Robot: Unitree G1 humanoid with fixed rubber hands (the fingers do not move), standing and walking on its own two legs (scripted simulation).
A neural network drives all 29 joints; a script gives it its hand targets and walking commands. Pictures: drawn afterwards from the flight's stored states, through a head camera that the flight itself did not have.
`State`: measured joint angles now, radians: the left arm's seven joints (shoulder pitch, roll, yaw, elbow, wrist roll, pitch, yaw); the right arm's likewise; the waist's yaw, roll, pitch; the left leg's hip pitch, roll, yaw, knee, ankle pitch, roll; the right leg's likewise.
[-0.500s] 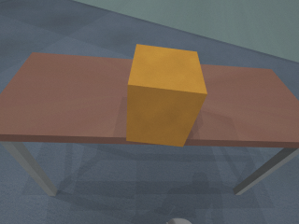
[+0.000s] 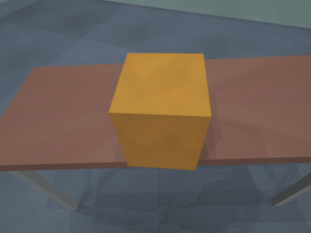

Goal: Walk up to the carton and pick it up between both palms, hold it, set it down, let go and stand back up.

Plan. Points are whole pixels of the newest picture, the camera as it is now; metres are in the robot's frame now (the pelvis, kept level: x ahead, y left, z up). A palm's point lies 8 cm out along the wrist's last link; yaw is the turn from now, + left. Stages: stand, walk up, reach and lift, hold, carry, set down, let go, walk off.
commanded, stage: walk up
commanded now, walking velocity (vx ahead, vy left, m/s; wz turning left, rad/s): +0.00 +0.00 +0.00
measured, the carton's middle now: (162, 114) +0.40 -0.01 +0.07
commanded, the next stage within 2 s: none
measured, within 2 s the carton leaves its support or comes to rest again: neither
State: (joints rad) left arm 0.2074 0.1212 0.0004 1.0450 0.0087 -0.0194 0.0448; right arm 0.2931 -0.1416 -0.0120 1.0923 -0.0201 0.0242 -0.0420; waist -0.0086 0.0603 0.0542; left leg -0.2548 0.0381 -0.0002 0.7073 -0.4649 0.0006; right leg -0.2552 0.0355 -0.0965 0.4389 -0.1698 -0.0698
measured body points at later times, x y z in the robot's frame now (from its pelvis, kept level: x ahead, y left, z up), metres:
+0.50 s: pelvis +0.02 +0.03 +0.01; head +0.02 +0.03 +0.45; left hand -0.01 +0.23 -0.16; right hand +0.00 -0.17 -0.16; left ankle -0.01 +0.12 -0.74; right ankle +0.04 -0.08 -0.74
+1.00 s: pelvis -0.03 -0.05 -0.01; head +0.02 -0.04 +0.44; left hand +0.09 +0.21 -0.16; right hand -0.04 -0.33 -0.14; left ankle -0.01 +0.12 -0.74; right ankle -0.05 -0.22 -0.71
